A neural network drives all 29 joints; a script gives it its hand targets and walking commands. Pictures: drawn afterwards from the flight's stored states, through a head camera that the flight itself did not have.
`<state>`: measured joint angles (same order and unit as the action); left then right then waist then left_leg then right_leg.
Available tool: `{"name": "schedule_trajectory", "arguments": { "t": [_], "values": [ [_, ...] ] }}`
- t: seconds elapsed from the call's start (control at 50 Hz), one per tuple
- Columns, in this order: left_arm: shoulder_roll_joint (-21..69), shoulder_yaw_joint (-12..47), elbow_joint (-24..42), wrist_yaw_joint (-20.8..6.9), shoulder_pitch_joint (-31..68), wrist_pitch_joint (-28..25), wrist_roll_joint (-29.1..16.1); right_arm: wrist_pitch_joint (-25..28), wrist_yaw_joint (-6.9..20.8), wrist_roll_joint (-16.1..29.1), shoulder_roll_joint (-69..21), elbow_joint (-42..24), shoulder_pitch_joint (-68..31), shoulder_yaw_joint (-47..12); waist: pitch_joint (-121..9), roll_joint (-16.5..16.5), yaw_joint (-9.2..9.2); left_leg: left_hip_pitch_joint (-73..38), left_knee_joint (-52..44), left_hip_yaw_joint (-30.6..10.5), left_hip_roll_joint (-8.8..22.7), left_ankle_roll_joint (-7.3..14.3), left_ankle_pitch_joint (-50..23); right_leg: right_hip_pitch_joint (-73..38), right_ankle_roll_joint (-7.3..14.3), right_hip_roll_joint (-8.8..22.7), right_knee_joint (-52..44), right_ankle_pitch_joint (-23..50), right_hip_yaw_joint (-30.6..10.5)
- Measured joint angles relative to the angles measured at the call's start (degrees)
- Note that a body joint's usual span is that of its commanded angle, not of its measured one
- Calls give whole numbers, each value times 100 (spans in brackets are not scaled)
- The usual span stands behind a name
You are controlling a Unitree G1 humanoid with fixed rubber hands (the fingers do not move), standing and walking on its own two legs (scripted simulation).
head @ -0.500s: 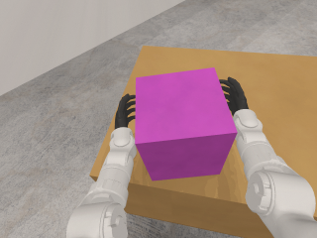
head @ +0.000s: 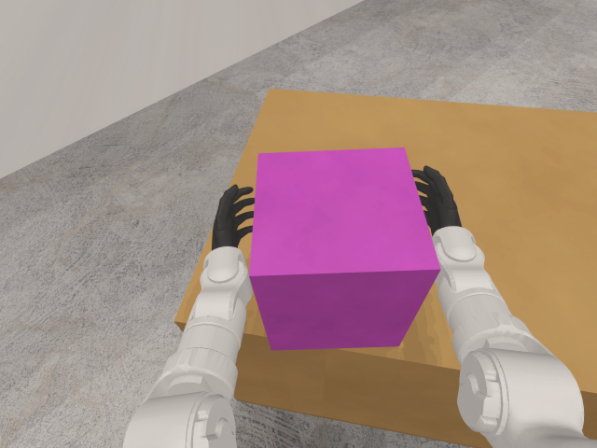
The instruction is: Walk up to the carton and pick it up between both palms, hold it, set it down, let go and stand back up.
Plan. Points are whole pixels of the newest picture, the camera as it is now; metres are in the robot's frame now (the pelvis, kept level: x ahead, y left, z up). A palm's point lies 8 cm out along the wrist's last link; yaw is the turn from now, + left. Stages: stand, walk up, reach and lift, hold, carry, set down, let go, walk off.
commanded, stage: reach and lift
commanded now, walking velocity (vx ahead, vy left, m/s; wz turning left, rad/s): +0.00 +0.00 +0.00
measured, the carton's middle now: (333, 256) +0.40 +0.04 -0.01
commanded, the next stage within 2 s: none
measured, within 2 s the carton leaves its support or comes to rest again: leaves its support in 0.08 s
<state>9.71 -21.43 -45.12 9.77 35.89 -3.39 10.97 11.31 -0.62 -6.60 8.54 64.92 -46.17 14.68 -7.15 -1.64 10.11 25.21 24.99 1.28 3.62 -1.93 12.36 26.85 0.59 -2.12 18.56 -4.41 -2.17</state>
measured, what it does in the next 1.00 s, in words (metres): stands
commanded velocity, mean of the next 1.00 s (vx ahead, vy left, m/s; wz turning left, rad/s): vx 0.00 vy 0.00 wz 0.00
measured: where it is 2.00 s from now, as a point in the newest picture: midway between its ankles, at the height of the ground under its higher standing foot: outside the picture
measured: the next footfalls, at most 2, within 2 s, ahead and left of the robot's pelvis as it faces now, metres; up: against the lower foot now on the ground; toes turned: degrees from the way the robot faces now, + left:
none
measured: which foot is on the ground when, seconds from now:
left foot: down 0.00-1.00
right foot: down 0.00-1.00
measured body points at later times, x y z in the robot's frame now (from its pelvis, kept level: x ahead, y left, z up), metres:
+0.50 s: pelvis +0.00 +0.00 +0.00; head +0.03 -0.01 +0.45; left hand +0.39 +0.19 +0.09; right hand +0.45 -0.11 +0.10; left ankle -0.01 +0.13 -0.74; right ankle +0.04 -0.12 -0.74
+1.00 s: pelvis -0.01 +0.01 +0.00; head +0.00 +0.01 +0.45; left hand +0.39 +0.17 +0.15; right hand +0.42 -0.13 +0.16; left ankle -0.01 +0.13 -0.74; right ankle +0.04 -0.12 -0.74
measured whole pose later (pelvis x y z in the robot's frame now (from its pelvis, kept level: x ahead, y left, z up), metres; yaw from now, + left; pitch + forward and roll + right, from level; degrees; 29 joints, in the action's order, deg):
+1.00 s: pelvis -0.01 +0.01 +0.00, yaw +0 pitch +5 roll -2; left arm 5.5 -17.6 -20.8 5.1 35.2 20.5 7.9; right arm -10.2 -8.8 3.5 5.0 37.4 -41.1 6.4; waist -6.4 -1.2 2.1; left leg 17.1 25.0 1.2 3.6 -1.5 13.1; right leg 17.7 -0.2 -2.1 16.4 -4.0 -2.1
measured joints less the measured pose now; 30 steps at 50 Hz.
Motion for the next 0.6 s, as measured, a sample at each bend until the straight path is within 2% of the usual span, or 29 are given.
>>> {"name": "schedule_trajectory", "arguments": {
  "t": [0.3, 0.5, 0.6],
  "values": [
    [-190, 226, 281, -7, 20, 652, -174, -693, -72, 149, -94, -349, -67, -89, -261, 0, -238, -39, 0, -1, 0, 23, -32, -45, -17, 0, -13, 39, 2],
    [-396, 332, 784, -134, 19, 935, -394, -1029, -407, 501, -228, -1019, 4, -466, -162, 3, -277, -84, -1, -1, 0, 22, -16, -101, -25, 1, -35, 31, 1],
    [-411, 356, 1112, -197, 18, 1207, -412, -1196, -533, 636, -238, -1349, 118, -613, -271, 4, -387, -116, 0, -6, 0, 27, 13, -164, -41, 2, -96, 30, 5]
  ]
}}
